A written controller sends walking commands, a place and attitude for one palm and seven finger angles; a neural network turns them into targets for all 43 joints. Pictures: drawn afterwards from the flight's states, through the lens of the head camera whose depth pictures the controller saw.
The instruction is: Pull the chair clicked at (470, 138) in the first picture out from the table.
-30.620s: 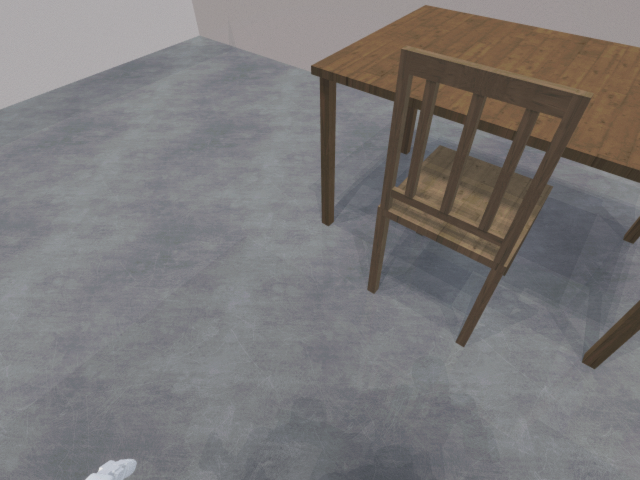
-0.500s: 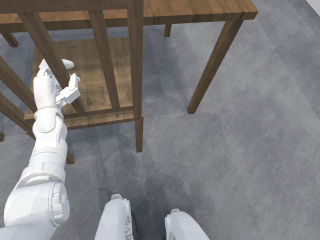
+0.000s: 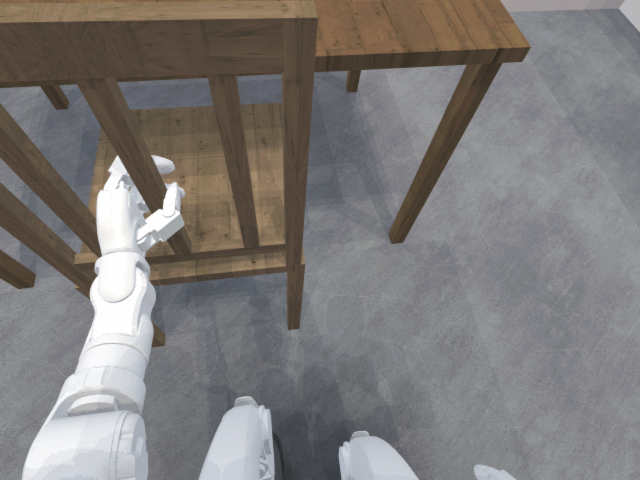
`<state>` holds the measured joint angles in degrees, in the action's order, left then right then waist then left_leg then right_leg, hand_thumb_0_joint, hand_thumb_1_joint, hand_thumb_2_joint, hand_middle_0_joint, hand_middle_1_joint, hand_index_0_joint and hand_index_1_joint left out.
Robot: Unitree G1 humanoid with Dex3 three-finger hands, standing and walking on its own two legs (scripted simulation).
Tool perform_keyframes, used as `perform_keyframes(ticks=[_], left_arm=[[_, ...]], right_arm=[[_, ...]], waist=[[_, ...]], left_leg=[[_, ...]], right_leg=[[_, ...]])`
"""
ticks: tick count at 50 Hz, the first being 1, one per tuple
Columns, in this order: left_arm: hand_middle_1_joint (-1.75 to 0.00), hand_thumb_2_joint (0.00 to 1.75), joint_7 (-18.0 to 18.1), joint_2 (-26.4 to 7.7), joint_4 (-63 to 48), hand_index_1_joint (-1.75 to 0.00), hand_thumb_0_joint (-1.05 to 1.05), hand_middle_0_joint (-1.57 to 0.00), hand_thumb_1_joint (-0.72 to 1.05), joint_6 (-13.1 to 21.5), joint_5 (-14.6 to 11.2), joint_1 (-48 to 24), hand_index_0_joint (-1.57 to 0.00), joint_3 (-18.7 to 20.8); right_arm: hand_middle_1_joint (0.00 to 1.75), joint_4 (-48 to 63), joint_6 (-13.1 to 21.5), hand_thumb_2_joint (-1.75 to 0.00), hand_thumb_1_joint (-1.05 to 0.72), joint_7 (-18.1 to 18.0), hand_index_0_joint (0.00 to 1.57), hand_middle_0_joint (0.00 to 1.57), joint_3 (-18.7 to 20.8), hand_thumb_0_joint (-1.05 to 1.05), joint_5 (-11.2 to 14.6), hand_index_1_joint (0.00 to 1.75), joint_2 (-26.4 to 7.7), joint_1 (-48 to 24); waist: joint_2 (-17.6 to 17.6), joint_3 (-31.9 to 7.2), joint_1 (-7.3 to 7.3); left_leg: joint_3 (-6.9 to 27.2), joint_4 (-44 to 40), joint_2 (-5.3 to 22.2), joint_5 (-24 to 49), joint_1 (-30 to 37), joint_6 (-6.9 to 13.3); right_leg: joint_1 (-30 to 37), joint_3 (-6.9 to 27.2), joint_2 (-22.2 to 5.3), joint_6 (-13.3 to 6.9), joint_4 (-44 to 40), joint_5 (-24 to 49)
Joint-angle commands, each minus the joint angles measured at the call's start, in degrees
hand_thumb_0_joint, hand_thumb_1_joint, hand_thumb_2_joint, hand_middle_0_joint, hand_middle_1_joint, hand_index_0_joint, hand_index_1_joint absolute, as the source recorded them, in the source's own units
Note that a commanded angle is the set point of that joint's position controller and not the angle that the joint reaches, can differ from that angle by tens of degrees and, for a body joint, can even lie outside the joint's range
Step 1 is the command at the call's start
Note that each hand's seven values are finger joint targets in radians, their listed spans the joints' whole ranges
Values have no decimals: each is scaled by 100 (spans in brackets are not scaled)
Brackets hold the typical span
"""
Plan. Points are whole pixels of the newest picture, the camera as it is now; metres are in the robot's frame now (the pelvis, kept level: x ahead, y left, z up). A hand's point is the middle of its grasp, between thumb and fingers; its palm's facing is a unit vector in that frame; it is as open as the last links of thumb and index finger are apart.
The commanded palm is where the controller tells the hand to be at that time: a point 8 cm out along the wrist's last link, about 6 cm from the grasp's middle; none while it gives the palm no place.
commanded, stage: step backward, pulling the chair out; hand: left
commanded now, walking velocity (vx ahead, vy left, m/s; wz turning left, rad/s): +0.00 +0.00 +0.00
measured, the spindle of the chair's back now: (151, 186) +0.47 +0.20 +0.04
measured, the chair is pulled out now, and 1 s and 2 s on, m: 0.04 0.19 0.29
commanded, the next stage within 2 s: none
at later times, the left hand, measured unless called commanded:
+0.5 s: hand (178, 234) +0.40 +0.16 +0.04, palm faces +0.10 -0.98 -0.15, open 5.6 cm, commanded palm +0.38 +0.21 +0.05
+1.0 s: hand (208, 309) +0.31 +0.12 +0.05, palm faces +0.05 -0.99 -0.16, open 5.5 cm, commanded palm +0.31 +0.18 +0.05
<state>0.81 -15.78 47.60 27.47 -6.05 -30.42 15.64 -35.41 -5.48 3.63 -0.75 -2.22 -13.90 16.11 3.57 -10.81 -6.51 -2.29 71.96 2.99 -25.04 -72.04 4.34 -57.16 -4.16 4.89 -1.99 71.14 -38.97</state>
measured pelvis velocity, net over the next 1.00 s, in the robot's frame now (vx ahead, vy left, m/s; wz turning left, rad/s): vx -0.06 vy -0.01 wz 0.07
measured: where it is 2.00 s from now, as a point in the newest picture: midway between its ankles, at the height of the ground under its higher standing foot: outside the picture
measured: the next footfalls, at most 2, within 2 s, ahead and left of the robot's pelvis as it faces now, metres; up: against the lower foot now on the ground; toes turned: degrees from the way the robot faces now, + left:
right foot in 1.32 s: -0.05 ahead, -0.17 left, +0.00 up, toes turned +3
left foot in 1.58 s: -0.07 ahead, +0.09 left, +0.00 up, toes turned +5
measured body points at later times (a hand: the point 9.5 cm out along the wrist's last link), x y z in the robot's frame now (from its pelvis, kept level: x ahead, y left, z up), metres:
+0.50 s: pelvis -0.01 +0.01 +0.09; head +0.09 +0.01 +0.52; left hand +0.39 +0.21 +0.06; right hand +0.05 -0.26 -0.04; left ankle +0.07 +0.08 -0.62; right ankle -0.05 -0.11 -0.62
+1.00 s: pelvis -0.06 -0.01 +0.10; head +0.02 -0.03 +0.54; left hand +0.30 +0.17 +0.06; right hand +0.04 -0.30 -0.03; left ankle +0.08 +0.08 -0.62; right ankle -0.04 -0.11 -0.62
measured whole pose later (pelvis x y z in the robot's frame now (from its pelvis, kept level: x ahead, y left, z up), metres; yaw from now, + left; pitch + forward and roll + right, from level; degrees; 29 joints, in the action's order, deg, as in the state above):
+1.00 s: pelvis -0.06 -0.01 +0.10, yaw +4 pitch +0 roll -3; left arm 5.6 -8.5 62.2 11.5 -4.9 -32.2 1.8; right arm -43.0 1.5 -7.0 -0.4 4.3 -19.0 11.1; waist 5.0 11.3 -4.8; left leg -0.9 32.9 0.7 -3.4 -29.1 2.1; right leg -17.8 -5.3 3.3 -1.7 35.7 -18.2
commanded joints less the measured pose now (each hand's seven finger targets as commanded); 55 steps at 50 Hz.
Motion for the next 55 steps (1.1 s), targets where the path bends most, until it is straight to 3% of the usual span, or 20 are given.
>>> perform_keyframes(ticks=[1, 4, 5, 6, 8, 10, 13, 14, 19, 22, 25, 31, 36, 40, 43, 46, 48, 50, 52, 55], left_arm=[[-145, 90, -66, -771, -1117, -145, 0, -50, 90, 480, 78, -1851, -50, -67], [-145, 90, -40, -890, -1519, -145, 0, -50, 90, 556, 69, -2402, -50, -75], [-145, 90, 391, -2748, -2411, -145, 0, -50, 90, -137, 636, -3242, -50, 348], [-145, 90, 516, -2175, -2744, -145, 0, -50, 90, -536, 539, -3370, -50, -15], [-145, 90, 621, -1872, -2472, -145, 0, -50, 90, -1051, 507, -2628, -50, -109], [-145, 90, 687, -1243, -1098, -145, 0, -50, 90, -1543, 486, -1969, -50, -501], [-145, 90, 773, -1327, -17, -145, 0, -50, 90, -1627, 455, -2353, -50, -531], [-145, 90, 808, -1533, -65, -145, 0, -50, 90, -1486, 527, -2768, -50, -431], [-145, 90, 693, -1151, 391, -145, 0, -50, 90, -1265, 551, -2765, -50, -702], [-145, 90, 568, -931, 330, -145, 0, -50, 90, -1255, 508, -2642, -50, -876], [-145, 90, 525, -969, 206, -145, 0, -50, 90, -1258, 471, -2422, -50, -856], [-145, 90, 450, -937, -69, -145, 0, -50, 90, -1205, 499, -2104, -50, -834], [-145, 90, 500, -1120, 23, -145, 0, -50, 90, -1171, 493, -2464, -50, -875], [-145, 90, 598, -1271, 273, -145, 0, -50, 90, -1258, 463, -2708, -50, -1002], [-145, 90, 627, -1239, 253, -145, 0, -50, 90, -1265, 409, -2735, -50, -1101], [-145, 90, 624, -1072, 233, -145, 0, -50, 90, -1303, 357, -2484, -50, -1198], [-145, 90, 584, -880, 151, -145, 0, -50, 90, -1252, 341, -2470, -50, -1320], [-145, 90, 546, -708, 248, -145, 0, -50, 90, -1237, 315, -2435, -50, -1425], [-145, 90, 510, -587, 178, -145, 0, -50, 90, -1159, 266, -2570, -50, -1457], [-145, 90, 532, -566, 14, -145, 0, -50, 90, -1139, 284, -2555, -50, -1467]], right_arm=[[30, 338, 113, -90, -90, -79, 20, 20, 340, 0, -27, 30, -937, 587], [30, 366, 164, -90, -90, -118, 20, 20, 333, 0, -6, 30, -940, 549], [30, 645, -147, -90, -90, -272, 20, 20, 346, 0, 437, 30, -995, 884], [30, 842, -138, -90, -90, -404, 20, 20, 314, 0, 531, 30, -778, 833], [30, 866, -112, -90, -90, -539, 20, 20, 269, 0, 571, 30, -792, 694], [30, 673, -198, -90, -90, -636, 20, 20, 189, 0, 580, 30, -856, 527], [30, 482, -191, -90, -90, -774, 20, 20, 134, 0, 550, 30, -971, 517], [30, 396, -137, -90, -90, -818, 20, 20, 147, 0, 529, 30, -988, 544], [30, 45, 113, -90, -90, -889, 20, 20, 213, 0, 480, 30, -971, 654], [30, -9, 308, -90, -90, -884, 20, 20, 243, 0, 454, 30, -912, 483], [30, -25, 498, -90, -90, -926, 20, 20, 236, 0, 457, 30, -926, 280], [30, -27, 698, -90, -90, -954, 20, 20, 300, 0, 468, 30, -948, 153], [30, -106, 797, -90, -90, -1005, 20, 20, 287, 0, 522, 30, -927, 111], [30, -168, 815, -90, -90, -1014, 20, 20, 247, 0, 576, 30, -952, -62], [30, -193, 850, -90, -90, -1032, 20, 20, 190, 0, 611, 30, -936, -268], [30, -246, 864, -90, -90, -1095, 20, 20, 177, 0, 639, 30, -963, -318], [30, -264, 877, -90, -90, -1117, 20, 20, 186, 0, 643, 30, -991, -321], [30, -288, 866, -90, -90, -1115, 20, 20, 187, 0, 653, 30, -1012, -315], [30, -247, 928, -90, -90, -1097, 20, 20, 172, 0, 610, 30, -1008, -421], [30, -364, 1084, -90, -90, -1163, 20, 20, 119, 0, 464, 30, -960, -546]], waist=[[465, -2452, -114], [630, -2658, -148], [1468, -4236, 410], [1697, -4080, 240], [1358, -3678, 237], [487, -2201, 191], [-77, -1176, 154], [223, -1250, 159], [1170, -1600, 252], [1384, -1544, 278], [1135, -1426, 330], [368, -1526, 288], [282, -1139, 214], [4, -545, 171], [-228, -339, 253], [-478, -433, 293], [-371, -561, 301], [-198, -539, 313], [250, -479, 331], [1137, -572, 431]], left_leg=[[905, -564, -1, 1981, 4015, -331], [891, -570, -2, 1970, 4160, -314], [784, -1648, 141, 2212, 6385, -239], [734, -1901, 48, 2658, 6946, -219], [792, -2070, 80, 2968, 6730, -195], [1043, -2526, 273, 2237, 5538, -64], [1146, -2961, 444, 1750, 4715, 75], [1104, -3039, 427, 2074, 5045, 43], [1562, -3479, 785, 4167, 6743, 146], [1928, -4010, 1089, 4052, 7079, 159], [2036, -4335, 1197, 3428, 6958, 206], [1675, -4202, 1124, 3416, 6697, 136], [1178, -3944, 727, 2418, 6182, -32], [713, -3495, 222, 1501, 5742, -317], [647, -3394, 36, 1186, 5654, -384], [708, -3617, 47, 1748, 5712, -351], [863, -3851, 197, 2342, 5893, -238], [1255, -4123, 459, 2447, 6100, -51], [1877, -4710, 793, 1500, 6148, 100], [2972, -5884, 1335, -50, 6679, 196]], right_leg=[[-835, 166, -2, 8, -940, 2365], [-756, 225, -13, 8, -969, 2398], [1539, 754, -423, 47, -1834, 2959], [1803, 651, -374, 50, -2106, 3638], [1842, 620, -422, 103, -2160, 4014], [1815, 610, -459, 219, -2417, 3470], [2308, 703, -593, 397, -2877, 3409], [2354, 701, -649, 390, -2920, 3522], [2168, 597, -547, 290, -2715, 2850], [2131, 589, -510, 144, -2567, 1379], [2503, 629, -554, 89, -2770, 1234], [3454, 580, -614, 100, -3565, 2326], [3877, 901, -966, 185, -4254, 3283], [3912, 1475, -1665, 304, -4786, 3590], [3928, 1406, -1871, 387, -4922, 3469], [4293, 1178, -1792, 449, -4695, 4219], [4377, 1006, -1562, 498, -4421, 4366], [4159, 810, -1225, 442, -4090, 3544], [3811, 653, -847, 222, -3617, 1853], [3183, 662, -512, -25, -2588, 701]])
